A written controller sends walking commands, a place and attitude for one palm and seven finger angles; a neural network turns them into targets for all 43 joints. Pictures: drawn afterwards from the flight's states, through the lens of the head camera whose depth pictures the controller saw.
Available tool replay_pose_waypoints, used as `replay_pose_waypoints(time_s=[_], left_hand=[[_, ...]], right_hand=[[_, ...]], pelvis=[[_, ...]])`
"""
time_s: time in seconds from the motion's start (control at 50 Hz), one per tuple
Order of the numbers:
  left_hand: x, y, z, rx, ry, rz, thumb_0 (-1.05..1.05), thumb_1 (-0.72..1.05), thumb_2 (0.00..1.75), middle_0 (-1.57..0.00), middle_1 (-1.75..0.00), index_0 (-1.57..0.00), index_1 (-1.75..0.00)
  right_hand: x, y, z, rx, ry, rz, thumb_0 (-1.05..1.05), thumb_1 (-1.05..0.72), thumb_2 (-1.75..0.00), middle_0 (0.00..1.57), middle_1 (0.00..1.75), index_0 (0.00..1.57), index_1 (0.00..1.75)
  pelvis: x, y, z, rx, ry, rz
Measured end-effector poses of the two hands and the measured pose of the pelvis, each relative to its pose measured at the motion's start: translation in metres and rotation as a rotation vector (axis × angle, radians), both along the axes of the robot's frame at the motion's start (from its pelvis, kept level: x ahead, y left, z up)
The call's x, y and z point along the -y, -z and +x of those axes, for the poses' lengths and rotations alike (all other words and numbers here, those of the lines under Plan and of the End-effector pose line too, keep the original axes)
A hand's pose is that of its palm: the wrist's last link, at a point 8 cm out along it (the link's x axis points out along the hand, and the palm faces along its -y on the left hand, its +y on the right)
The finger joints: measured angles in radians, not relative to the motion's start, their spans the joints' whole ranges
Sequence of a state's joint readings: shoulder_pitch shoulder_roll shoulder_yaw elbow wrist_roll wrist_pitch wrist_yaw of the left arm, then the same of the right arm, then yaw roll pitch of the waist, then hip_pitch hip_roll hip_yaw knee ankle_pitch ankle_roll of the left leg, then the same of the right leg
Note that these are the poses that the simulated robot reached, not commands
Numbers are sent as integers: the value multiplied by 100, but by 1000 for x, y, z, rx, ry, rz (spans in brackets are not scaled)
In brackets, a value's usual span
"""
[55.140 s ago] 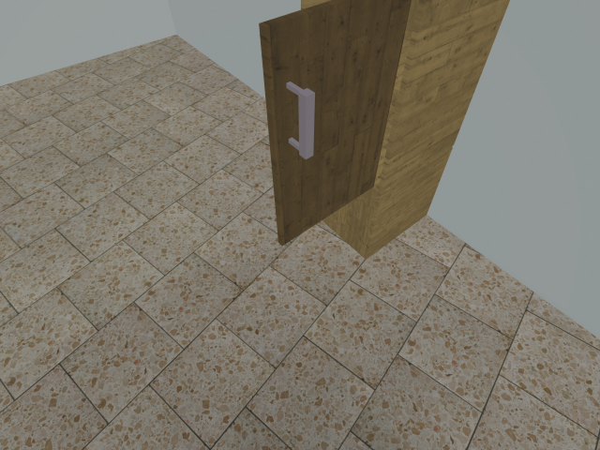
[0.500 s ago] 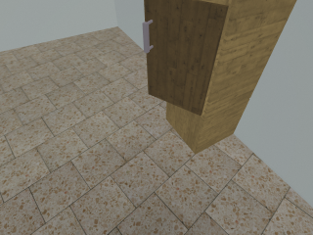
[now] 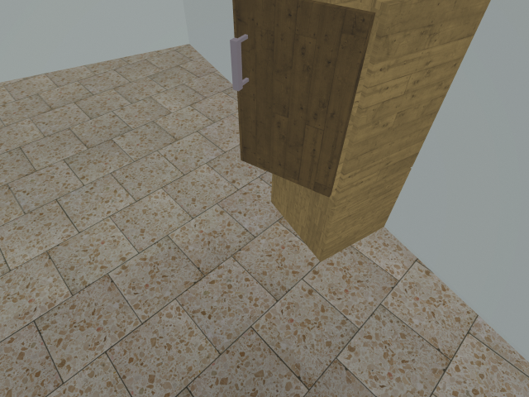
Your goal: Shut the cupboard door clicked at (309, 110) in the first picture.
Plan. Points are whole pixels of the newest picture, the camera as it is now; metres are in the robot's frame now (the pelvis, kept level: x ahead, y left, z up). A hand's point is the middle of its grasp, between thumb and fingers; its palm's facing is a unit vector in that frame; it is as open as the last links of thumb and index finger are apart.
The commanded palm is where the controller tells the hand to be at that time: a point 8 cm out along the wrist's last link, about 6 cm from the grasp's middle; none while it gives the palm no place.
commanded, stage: look to check the result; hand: left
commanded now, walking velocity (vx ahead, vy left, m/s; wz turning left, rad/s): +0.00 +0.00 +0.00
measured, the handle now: (240, 62) +0.97 +0.11 +0.06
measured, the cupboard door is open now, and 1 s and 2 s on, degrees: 28 28 28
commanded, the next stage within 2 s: walk to a spot facing it in 0.48 s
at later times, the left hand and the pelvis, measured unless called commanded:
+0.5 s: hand out of the picture -0.01 +0.15 -0.18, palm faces +0.03 -0.99 -0.17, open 7.4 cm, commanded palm none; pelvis +0.01 -0.01 +0.00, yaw +0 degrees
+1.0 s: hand out of the picture +0.02 +0.20 -0.21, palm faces +0.23 -0.96 -0.19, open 7.4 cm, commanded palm none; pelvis +0.02 +0.01 -0.03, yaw +11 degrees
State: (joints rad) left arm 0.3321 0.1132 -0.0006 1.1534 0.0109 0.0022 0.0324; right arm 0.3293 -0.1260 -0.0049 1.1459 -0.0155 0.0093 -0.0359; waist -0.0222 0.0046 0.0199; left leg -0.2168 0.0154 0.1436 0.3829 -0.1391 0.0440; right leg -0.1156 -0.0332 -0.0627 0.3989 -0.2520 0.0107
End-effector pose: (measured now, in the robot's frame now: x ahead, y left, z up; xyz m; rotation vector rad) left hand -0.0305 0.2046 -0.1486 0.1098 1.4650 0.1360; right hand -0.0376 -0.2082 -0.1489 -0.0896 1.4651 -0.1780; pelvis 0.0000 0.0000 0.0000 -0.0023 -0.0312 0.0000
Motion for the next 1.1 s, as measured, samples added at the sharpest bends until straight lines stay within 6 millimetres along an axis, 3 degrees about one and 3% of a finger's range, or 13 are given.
replay_pose_waypoints(time_s=[0.28, 0.74, 0.86, 1.0, 1.1], left_hand=[[0, -2, -3, -32, -7, 19, 1, 91, 90, -19, -30, -20, -29], [7, 2, 29, 14, -31, 19, 1, 91, 90, -20, -30, -20, -29], [-7, 13, 32, 60, -105, 41, 1, 91, 90, -20, -30, -20, -30], [-43, 35, 35, 107, -186, 48, 1, 91, 90, -20, -30, -20, -30], [-68, 16, 48, 148, -201, 83, 1, 91, 90, -20, -30, -20, -29]], right_hand=[[6, 0, 14, 2, -12, 3, 0, -90, -90, 20, 30, 20, 30], [18, 2, 44, 11, -47, -5, 0, -90, -90, 20, 30, 20, 30], [24, 9, 59, -8, -106, -26, 0, -90, -90, 20, 30, 20, 30], [22, 7, 110, 80, -221, -104, 0, -90, -90, 20, 30, 20, 30], [16, -8, 137, 140, -292, -125, 0, -90, -90, 20, 30, 20, 30]], pelvis=[[6, 0, 7, -2, -2, -1], [14, 3, 21, -13, -35, 0], [10, 14, 20, -9, -109, -24], [-11, 30, 20, -2, -200, -21], [-17, 17, 13, -28, -242, -31]])
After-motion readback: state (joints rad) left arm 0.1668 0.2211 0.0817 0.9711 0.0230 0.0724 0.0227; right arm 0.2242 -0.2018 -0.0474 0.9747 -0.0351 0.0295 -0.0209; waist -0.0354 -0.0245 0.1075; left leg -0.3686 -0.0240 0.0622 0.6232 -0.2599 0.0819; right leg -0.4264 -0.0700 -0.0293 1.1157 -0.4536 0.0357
